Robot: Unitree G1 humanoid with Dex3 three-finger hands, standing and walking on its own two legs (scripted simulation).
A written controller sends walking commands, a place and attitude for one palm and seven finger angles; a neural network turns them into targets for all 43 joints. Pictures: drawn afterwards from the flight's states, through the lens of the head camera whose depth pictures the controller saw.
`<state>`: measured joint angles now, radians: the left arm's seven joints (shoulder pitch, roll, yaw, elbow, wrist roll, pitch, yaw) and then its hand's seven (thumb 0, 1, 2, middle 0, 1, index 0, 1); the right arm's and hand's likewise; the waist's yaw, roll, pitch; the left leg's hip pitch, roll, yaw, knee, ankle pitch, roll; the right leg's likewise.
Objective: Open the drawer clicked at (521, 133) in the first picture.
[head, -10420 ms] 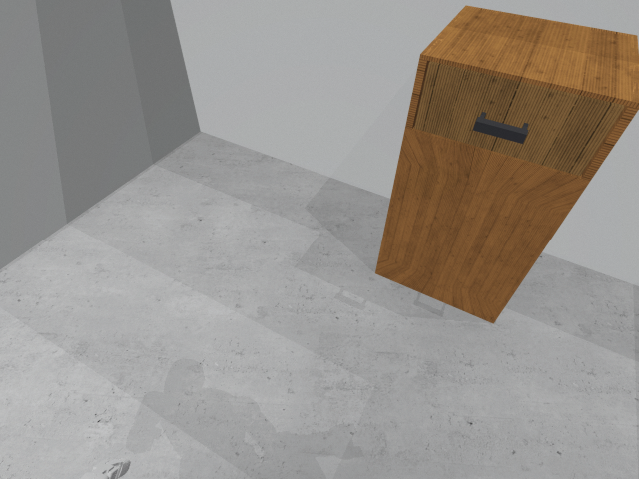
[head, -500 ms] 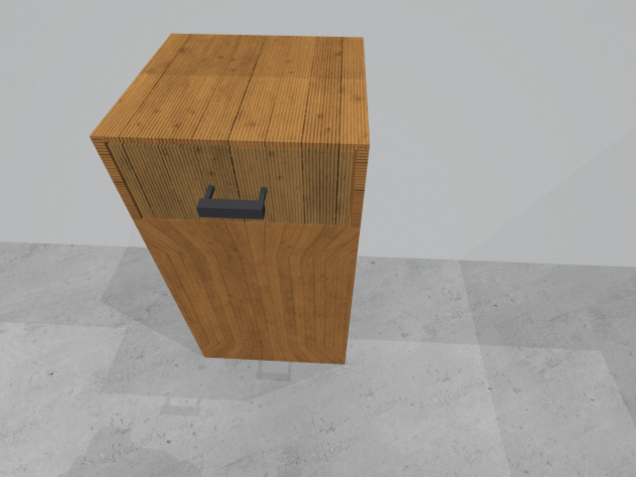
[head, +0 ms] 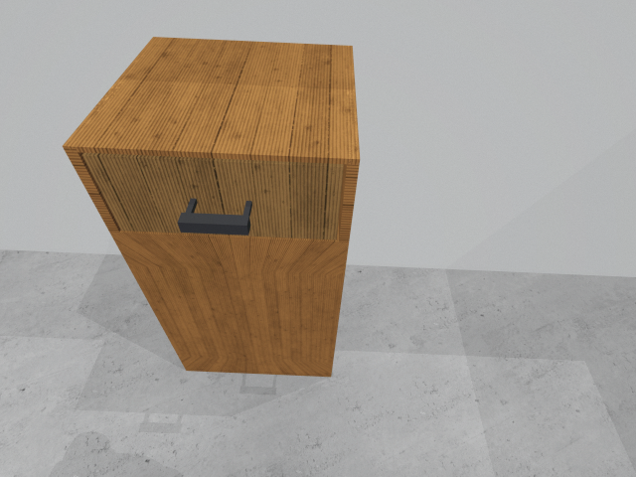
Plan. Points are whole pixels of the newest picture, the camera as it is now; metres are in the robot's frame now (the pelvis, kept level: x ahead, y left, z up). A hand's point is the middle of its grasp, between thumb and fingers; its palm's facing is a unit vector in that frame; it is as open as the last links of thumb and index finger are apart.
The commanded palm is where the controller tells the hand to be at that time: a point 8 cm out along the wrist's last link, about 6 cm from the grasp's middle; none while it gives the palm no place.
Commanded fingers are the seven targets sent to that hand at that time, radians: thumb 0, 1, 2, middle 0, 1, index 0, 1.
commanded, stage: come to a stop and stand still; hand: left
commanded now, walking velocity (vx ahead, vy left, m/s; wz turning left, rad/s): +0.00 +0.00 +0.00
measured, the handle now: (217, 214) +0.52 +0.20 +0.00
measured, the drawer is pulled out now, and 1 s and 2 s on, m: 0.00 0.00 0.00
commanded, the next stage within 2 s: look again from close up in 0.06 s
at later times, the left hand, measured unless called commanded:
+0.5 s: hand out of the picture -0.02 +0.19 -0.17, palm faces +0.02 -0.98 -0.18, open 7.4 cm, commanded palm none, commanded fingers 0.00 0.90 0.90 -0.20 -0.30 -0.20 -0.30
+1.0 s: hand (152, 426) +0.18 +0.21 -0.01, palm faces +0.03 -0.45 -0.89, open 7.8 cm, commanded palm +0.11 +0.23 -0.02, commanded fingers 0.00 0.55 0.75 -0.23 -0.53 -0.23 -0.53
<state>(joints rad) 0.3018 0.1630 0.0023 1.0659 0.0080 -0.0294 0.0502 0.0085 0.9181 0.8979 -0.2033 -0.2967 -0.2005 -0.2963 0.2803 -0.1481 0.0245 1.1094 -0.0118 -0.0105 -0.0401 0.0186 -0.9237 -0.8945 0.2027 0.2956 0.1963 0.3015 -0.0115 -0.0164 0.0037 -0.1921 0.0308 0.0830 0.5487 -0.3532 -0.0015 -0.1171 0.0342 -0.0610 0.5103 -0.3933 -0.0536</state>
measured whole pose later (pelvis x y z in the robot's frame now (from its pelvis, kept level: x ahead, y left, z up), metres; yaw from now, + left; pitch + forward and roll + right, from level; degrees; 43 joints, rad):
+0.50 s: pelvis -0.01 +0.02 +0.01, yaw +0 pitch +0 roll +0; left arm 0.31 0.15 -0.01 1.09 0.01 -0.01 0.04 0.00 0.91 0.90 -0.20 -0.30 -0.20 -0.30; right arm 0.26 -0.15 0.03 1.13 -0.01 -0.01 -0.04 0.01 -0.92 -0.89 0.20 0.30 0.20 0.30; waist 0.00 -0.02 0.03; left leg -0.17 0.00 0.10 0.48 -0.31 0.03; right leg -0.10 0.01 -0.05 0.47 -0.36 -0.03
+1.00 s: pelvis -0.06 +0.01 -0.01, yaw +0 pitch +6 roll +2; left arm 0.26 0.27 -0.11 0.09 0.69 0.06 0.34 0.02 0.79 0.84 -0.21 -0.39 -0.20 -0.39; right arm 0.18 -0.26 -0.02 0.70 -0.02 -0.15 -0.03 0.02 -0.91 -0.89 0.20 0.30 0.20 0.30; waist -0.01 0.07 -0.11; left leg -0.47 -0.01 0.11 0.66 -0.30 0.03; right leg -0.45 -0.02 -0.03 0.73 -0.39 -0.03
